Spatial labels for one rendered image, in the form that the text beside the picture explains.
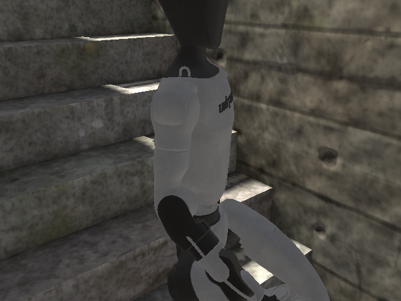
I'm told stairs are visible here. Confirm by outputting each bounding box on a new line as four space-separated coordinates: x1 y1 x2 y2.
0 0 312 301

